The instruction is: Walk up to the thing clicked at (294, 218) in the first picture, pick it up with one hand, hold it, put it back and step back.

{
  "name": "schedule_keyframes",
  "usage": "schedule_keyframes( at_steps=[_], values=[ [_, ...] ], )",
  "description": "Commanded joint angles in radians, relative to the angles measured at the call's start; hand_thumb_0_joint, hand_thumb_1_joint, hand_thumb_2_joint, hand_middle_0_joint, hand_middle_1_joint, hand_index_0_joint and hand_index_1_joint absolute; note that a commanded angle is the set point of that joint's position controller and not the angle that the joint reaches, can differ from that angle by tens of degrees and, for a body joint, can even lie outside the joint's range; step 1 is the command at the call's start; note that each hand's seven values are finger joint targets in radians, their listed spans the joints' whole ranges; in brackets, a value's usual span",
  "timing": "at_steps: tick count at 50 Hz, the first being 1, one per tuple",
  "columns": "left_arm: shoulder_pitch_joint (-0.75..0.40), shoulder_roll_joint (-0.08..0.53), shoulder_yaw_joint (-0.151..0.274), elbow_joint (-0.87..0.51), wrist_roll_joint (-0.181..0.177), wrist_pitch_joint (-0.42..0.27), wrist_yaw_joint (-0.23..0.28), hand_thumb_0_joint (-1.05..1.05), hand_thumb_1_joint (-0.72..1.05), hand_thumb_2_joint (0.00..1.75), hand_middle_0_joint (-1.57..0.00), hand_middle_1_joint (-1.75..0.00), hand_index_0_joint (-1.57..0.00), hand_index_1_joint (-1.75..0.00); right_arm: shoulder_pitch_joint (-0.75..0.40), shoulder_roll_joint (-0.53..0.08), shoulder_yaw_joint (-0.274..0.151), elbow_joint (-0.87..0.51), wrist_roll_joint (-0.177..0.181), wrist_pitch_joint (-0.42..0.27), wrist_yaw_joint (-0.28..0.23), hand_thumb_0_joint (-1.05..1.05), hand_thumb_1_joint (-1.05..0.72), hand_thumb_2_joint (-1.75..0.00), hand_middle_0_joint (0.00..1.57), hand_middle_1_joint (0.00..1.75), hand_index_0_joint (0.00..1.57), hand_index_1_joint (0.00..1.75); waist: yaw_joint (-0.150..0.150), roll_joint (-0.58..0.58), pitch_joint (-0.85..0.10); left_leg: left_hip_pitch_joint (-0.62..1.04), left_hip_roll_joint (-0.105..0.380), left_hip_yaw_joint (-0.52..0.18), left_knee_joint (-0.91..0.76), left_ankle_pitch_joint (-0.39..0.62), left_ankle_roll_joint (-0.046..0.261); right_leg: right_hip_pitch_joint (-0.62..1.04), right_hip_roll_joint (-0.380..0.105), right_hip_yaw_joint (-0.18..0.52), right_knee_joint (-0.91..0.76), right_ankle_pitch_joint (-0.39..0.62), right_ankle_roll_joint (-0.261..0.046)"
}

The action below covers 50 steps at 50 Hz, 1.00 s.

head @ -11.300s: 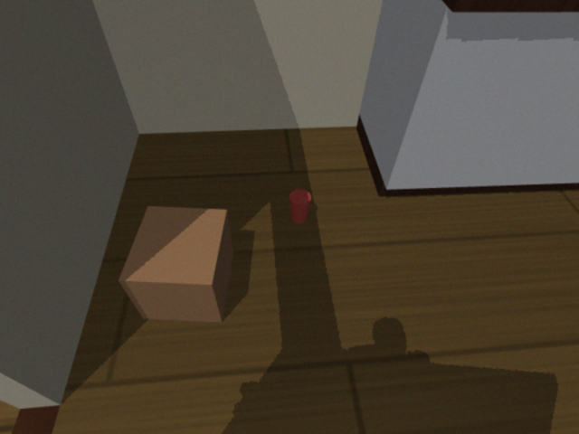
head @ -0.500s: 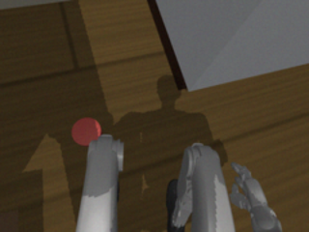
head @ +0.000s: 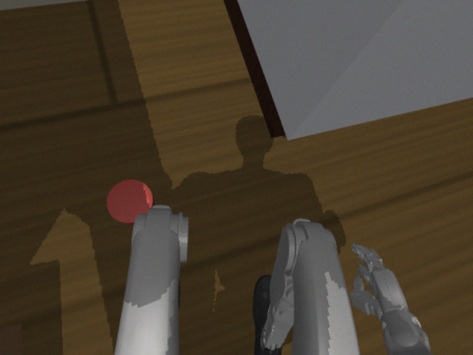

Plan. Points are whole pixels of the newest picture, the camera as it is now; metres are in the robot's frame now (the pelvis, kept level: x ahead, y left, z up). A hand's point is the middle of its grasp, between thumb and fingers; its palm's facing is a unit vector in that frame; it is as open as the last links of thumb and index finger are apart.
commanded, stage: approach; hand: left
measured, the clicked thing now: (135, 206) +0.35 +0.24 -0.31
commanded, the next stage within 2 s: close in in 0.42 s
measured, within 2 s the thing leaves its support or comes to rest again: neither
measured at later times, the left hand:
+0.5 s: hand (65, 218) +0.30 +0.34 -0.21, palm faces +0.12 -0.99 +0.03, open 17.0 cm
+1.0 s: hand (108, 218) +0.31 +0.28 -0.28, palm faces +0.11 -0.99 +0.02, open 17.4 cm
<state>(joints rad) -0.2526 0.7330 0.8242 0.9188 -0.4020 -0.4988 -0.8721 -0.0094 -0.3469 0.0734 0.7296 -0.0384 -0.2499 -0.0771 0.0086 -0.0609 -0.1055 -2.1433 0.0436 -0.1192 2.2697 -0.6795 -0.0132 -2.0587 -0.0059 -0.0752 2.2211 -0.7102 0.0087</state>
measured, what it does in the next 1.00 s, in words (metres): lowers itself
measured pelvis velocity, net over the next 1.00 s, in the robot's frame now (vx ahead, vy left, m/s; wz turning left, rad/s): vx -0.02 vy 0.02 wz -0.15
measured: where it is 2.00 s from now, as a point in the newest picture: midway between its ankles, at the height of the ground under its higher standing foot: (215, 332)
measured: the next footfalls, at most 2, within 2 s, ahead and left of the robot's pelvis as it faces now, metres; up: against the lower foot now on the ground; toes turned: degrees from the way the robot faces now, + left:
none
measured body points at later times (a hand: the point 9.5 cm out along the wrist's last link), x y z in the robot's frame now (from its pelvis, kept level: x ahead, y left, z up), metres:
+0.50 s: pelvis +0.00 +0.00 -0.08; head +0.21 +0.14 +0.29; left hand +0.28 +0.39 -0.21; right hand +0.23 -0.25 -0.14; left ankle +0.09 +0.13 -0.34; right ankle +0.09 -0.12 -0.34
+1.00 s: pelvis -0.02 +0.02 -0.11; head +0.19 +0.19 +0.25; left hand +0.30 +0.33 -0.27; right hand +0.18 -0.23 -0.13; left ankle +0.09 +0.13 -0.34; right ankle +0.09 -0.12 -0.34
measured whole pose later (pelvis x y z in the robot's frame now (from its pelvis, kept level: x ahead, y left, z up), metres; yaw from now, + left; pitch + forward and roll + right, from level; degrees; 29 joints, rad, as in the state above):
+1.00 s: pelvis -0.02 +0.02 -0.11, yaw -9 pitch +10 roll -15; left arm -0.28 0.66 0.54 1.24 -0.30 -1.13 -0.41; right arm -0.19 -0.37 0.40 0.65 -0.31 -0.13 0.10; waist -0.12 -0.27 0.23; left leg -2.23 0.02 -0.34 2.69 -0.68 -0.01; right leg -2.06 0.06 -0.23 2.48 -0.65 0.05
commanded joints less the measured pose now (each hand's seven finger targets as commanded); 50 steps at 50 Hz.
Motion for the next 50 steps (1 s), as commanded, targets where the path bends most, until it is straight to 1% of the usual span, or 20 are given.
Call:
schedule_keyframes(
  at_steps=[1, 4, 7, 9, 10, 14, 17, 19, 22, 24, 25, 27, 31, 33, 34, 37, 39, 41, 44, 50],
  values=[
    [-0.059, 0.264, 0.079, -0.03, -0.088, -0.102, -0.018, 0.0, -0.49, 0.13, -0.03, -0.09, 0.0, -0.11, 0.046, -0.224, -0.067, -0.071, 0.002, -0.042, -0.016, 0.0, -0.9, -0.91, 0.2, 0.3, 0.2, 0.3, 0.018, 0.125, -0.45, 0.348, -0.014, 0.041, -0.244, 0.072, 0.038, 0.2, 0.05, -0.034, -0.206, 0.077, -0.049],
    [-0.139, 0.227, 0.04, 0.025, -0.102, -0.161, -0.04, 0.0, -0.48, 0.13, -0.03, -0.08, 0.0, -0.11, 0.037, -0.231, -0.049, -0.076, -0.015, -0.051, -0.012, 0.0, -0.91, -0.91, 0.2, 0.3, 0.2, 0.3, -0.025, 0.101, -0.444, 0.324, -0.012, 0.034, -0.188, 0.081, 0.038, 0.194, 0.052, -0.044, -0.18, 0.094, -0.046],
    [-0.176, 0.201, -0.011, 0.079, -0.094, -0.215, -0.048, 0.0, -0.45, 0.13, -0.02, -0.07, 0.0, -0.1, 0.017, -0.244, -0.033, -0.08, -0.034, -0.054, -0.008, 0.0, -0.91, -0.9, 0.2, 0.3, 0.2, 0.3, -0.038, 0.115, -0.448, 0.331, -0.007, 0.029, -0.154, 0.069, 0.033, 0.176, 0.056, -0.056, -0.152, 0.088, -0.047],
    [-0.195, 0.202, -0.021, 0.068, -0.085, -0.254, -0.041, 0.0, -0.44, 0.12, -0.02, -0.06, 0.0, -0.08, 0.003, -0.249, -0.02, -0.089, -0.049, -0.055, 0.001, 0.0, -0.91, -0.9, 0.2, 0.3, 0.2, 0.3, -0.027, 0.14, -0.471, 0.361, -0.004, 0.024, -0.133, 0.088, 0.024, 0.163, 0.062, -0.068, -0.119, 0.099, -0.05],
    [-0.158, 0.221, -0.007, 0.103, -0.074, -0.266, -0.033, 0.0, -0.44, 0.12, -0.02, -0.06, 0.0, -0.08, -0.002, -0.258, -0.021, -0.083, -0.057, -0.05, 0.003, 0.0, -0.91, -0.9, 0.2, 0.3, 0.2, 0.3, -0.012, 0.159, -0.462, 0.364, -0.003, 0.027, -0.128, 0.08, 0.021, 0.153, 0.064, -0.071, -0.112, 0.092, -0.05],
    [-0.138, 0.312, 0.028, 0.021, -0.047, -0.337, 0.01, 0.0, -0.48, 0.1, -0.04, -0.06, -0.02, -0.08, -0.051, -0.272, 0.009, -0.103, -0.086, -0.032, 0.018, 0.0, -0.9, -0.9, 0.2, 0.3, 0.2, 0.3, 0.021, 0.242, -0.483, 0.381, 0.005, 0.024, -0.107, 0.072, 0.01, 0.161, 0.074, -0.094, -0.056, 0.082, -0.052],
    [-0.099, 0.296, 0.024, 0.036, -0.04, -0.385, 0.042, 0.0, -0.45, 0.1, -0.05, -0.07, -0.03, -0.09, -0.093, -0.285, 0.034, -0.102, -0.11, -0.023, 0.027, 0.0, -0.91, -0.9, 0.2, 0.3, 0.2, 0.3, 0.014, 0.27, -0.441, 0.361, 0.013, 0.018, -0.086, 0.05, 0.006, 0.149, 0.081, -0.111, -0.022, 0.079, -0.049],
    [-0.092, 0.286, 0.017, 0.032, -0.046, -0.419, 0.061, 0.0, -0.41, 0.11, -0.05, -0.07, -0.02, -0.09, -0.101, -0.29, 0.048, -0.098, -0.122, -0.017, 0.031, 0.0, -0.9, -0.9, 0.2, 0.3, 0.2, 0.3, 0.001, 0.293, -0.443, 0.359, 0.015, 0.017, -0.057, 0.072, 0.004, 0.162, 0.084, -0.118, -0.007, 0.109, -0.048],
    [-0.112, 0.262, -0.006, 0.079, -0.046, -0.46, 0.084, 0.0, -0.39, 0.1, -0.04, -0.07, -0.02, -0.08, -0.112, -0.3, 0.079, -0.087, -0.146, -0.004, 0.038, 0.0, -0.9, -0.9, 0.2, 0.3, 0.2, 0.3, -0.049, 0.292, -0.441, 0.372, 0.024, -0.005, -0.009, 0.143, 0.0, 0.181, 0.086, -0.134, 0.02, 0.174, -0.045],
    [-0.165, 0.195, -0.081, 0.127, -0.04, -0.488, 0.093, 0.0, -0.33, 0.12, -0.02, -0.08, -0.02, -0.08, -0.132, -0.304, 0.098, -0.09, -0.162, 0.005, 0.042, 0.0, -0.9, -0.9, 0.2, 0.3, 0.2, 0.3, -0.101, 0.277, -0.402, 0.359, 0.029, -0.022, 0.018, 0.13, 0.002, 0.162, 0.089, -0.148, 0.029, 0.174, -0.043],
    [-0.15, 0.196, -0.088, 0.175, -0.034, -0.496, 0.099, 0.0, -0.34, 0.11, -0.03, -0.07, -0.02, -0.07, -0.128, -0.314, 0.104, -0.077, -0.169, 0.011, 0.043, 0.0, -0.9, -0.9, 0.2, 0.3, 0.2, 0.3, -0.117, 0.274, -0.383, 0.359, 0.03, -0.03, 0.027, 0.13, 0.001, 0.16, 0.091, -0.157, 0.032, 0.179, -0.041],
    [-0.183, 0.157, -0.153, 0.224, -0.022, -0.52, 0.109, 0.0, -0.4, 0.09, -0.02, -0.06, -0.03, -0.05, -0.146, -0.32, 0.124, -0.078, -0.184, 0.022, 0.05, 0.0, -0.89, -0.9, 0.2, 0.3, 0.2, 0.3, -0.143, 0.272, -0.343, 0.352, 0.033, -0.044, 0.038, 0.13, -0.003, 0.152, 0.093, -0.174, 0.044, 0.184, -0.04],
    [-0.201, 0.156, -0.177, 0.261, -0.019, -0.575, 0.162, 0.0, -0.49, 0.06, -0.04, -0.06, -0.05, -0.04, -0.183, -0.339, 0.154, -0.107, -0.205, 0.038, 0.068, 0.0, -0.89, -0.89, 0.2, 0.3, 0.2, 0.3, -0.147, 0.258, -0.318, 0.35, 0.032, -0.061, 0.057, 0.094, -0.007, 0.148, 0.097, -0.209, 0.058, 0.164, -0.034],
    [-0.19, 0.188, -0.149, 0.278, -0.016, -0.605, 0.211, 0.0, -0.51, 0.07, -0.04, -0.07, -0.06, -0.05, -0.191, -0.352, 0.17, -0.117, -0.217, 0.047, 0.08, 0.0, -0.89, -0.89, 0.2, 0.3, 0.2, 0.3, -0.131, 0.272, -0.303, 0.349, 0.031, -0.074, 0.061, 0.101, -0.013, 0.155, 0.1, -0.226, 0.078, 0.165, -0.035],
    [-0.168, 0.15, -0.171, 0.303, -0.01, -0.616, 0.23, 0.0, -0.54, 0.06, -0.04, -0.07, -0.06, -0.05, -0.19, -0.352, 0.177, -0.108, -0.22, 0.054, 0.085, 0.0, -0.9, -0.89, 0.2, 0.3, 0.2, 0.3, -0.13, 0.296, -0.286, 0.365, 0.03, -0.082, 0.048, 0.116, -0.023, 0.147, 0.097, -0.236, 0.095, 0.173, -0.037],
    [-0.119, 0.159, -0.155, 0.295, 0.019, -0.649, 0.304, 0.0, -0.54, 0.08, -0.04, -0.09, -0.06, -0.06, -0.201, -0.359, 0.19, -0.121, -0.233, 0.072, 0.099, 0.0, -0.89, -0.89, 0.2, 0.3, 0.2, 0.3, -0.105, 0.347, -0.244, 0.372, 0.03, -0.089, 0.039, 0.132, -0.035, 0.142, 0.097, -0.248, 0.111, 0.186, -0.041],
    [-0.102, 0.153, -0.165, 0.281, 0.049, -0.66, 0.352, 0.0, -0.55, 0.07, -0.04, -0.08, -0.06, -0.06, -0.204, -0.359, 0.196, -0.127, -0.239, 0.085, 0.111, 0.0, -0.89, -0.89, 0.2, 0.3, 0.2, 0.3, -0.111, 0.365, -0.204, 0.345, 0.029, -0.09, 0.033, 0.105, -0.034, 0.139, 0.097, -0.255, 0.111, 0.182, -0.04],
    [-0.104, 0.137, -0.179, 0.233, 0.073, -0.673, 0.395, 0.0, -0.54, 0.08, -0.03, -0.08, -0.06, -0.06, -0.205, -0.359, 0.195, -0.132, -0.246, 0.096, 0.122, 0.0, -0.9, -0.89, 0.2, 0.3, 0.2, 0.3, -0.12, 0.383, -0.198, 0.345, 0.027, -0.088, 0.031, 0.086, -0.037, 0.144, 0.098, -0.255, 0.107, 0.181, -0.038],
    [-0.13, 0.11, -0.223, 0.167, 0.095, -0.694, 0.442, 0.0, -0.55, 0.08, -0.03, -0.09, -0.06, -0.06, -0.202, -0.373, 0.19, -0.131, -0.251, 0.106, 0.139, 0.0, -0.89, -0.89, 0.2, 0.3, 0.2, 0.3, -0.166, 0.419, -0.186, 0.356, 0.03, -0.107, 0.014, 0.045, -0.039, 0.128, 0.095, -0.268, 0.118, 0.179, -0.035],
    [-0.209, 0.031, -0.332, 0.204, 0.1, -0.724, 0.515, 0.0, -0.58, 0.09, -0.03, -0.09, -0.06, -0.06, -0.201, -0.37, 0.208, -0.135, -0.274, 0.116, 0.162, 0.0, -0.89, -0.89, 0.2, 0.3, 0.2, 0.3, -0.238, 0.29, -0.161, 0.301, 0.021, -0.126, 0.068, -0.003, -0.02, 0.141, 0.103, -0.274, 0.084, 0.168, -0.022]
  ],
)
